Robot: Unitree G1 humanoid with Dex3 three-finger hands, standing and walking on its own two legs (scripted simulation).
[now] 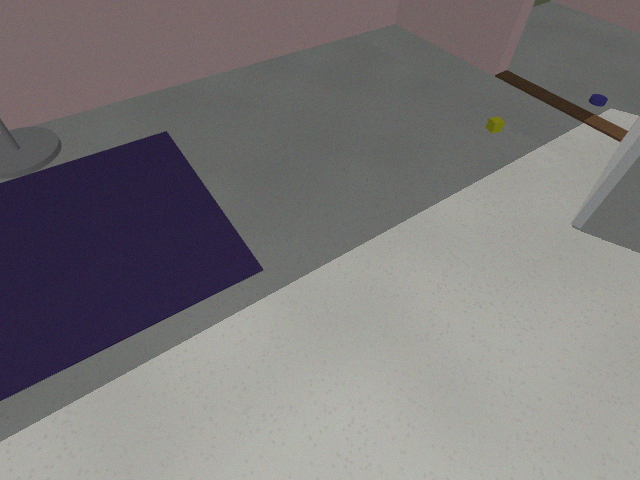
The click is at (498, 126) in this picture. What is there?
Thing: cube
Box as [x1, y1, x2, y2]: [486, 116, 504, 132]
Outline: 498,116 491,117 488,120 486,127 491,132 501,130 504,122
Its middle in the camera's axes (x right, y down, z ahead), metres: +0.99 -0.64 +2.17
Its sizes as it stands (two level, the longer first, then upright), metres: 0.061 0.061 0.061
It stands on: the floor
